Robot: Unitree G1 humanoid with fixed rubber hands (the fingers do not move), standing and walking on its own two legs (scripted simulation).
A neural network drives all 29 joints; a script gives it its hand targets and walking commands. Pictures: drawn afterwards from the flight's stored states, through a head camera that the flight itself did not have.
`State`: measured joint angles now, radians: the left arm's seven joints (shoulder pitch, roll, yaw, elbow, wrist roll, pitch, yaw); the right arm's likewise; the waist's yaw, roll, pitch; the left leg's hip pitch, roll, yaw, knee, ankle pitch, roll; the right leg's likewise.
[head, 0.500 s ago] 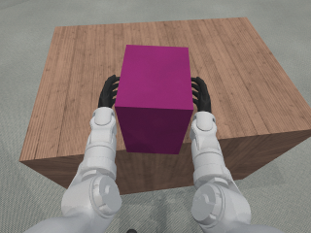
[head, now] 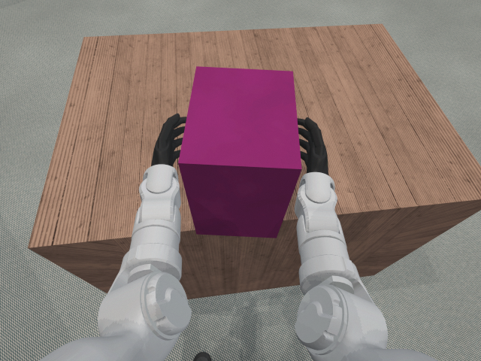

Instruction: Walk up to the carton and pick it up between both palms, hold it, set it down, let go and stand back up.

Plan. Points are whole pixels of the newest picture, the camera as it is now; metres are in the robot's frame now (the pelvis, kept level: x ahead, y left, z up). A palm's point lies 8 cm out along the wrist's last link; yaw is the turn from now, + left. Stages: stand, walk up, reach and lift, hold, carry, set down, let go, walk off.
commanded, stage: reach and lift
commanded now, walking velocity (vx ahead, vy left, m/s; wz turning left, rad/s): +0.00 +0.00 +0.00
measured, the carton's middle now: (240, 160) +0.44 +0.03 +0.03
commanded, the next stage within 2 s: none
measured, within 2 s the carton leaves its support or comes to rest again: leaves its support in 1.14 s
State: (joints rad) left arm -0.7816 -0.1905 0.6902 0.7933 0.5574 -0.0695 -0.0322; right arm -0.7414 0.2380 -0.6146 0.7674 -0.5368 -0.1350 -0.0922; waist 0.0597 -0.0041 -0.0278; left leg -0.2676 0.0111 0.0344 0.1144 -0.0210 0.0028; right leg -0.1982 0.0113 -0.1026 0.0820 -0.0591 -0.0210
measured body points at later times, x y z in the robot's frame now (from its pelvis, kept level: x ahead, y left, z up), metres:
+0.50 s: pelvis +0.00 +0.00 +0.00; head +0.07 +0.00 +0.44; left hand +0.42 +0.16 +0.06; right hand +0.43 -0.10 +0.06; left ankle +0.01 +0.12 -0.75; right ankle -0.03 -0.10 -0.75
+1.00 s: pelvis +0.00 +0.00 +0.00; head +0.04 +0.00 +0.45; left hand +0.40 +0.16 +0.06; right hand +0.41 -0.10 +0.06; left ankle +0.01 +0.12 -0.75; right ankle -0.03 -0.10 -0.75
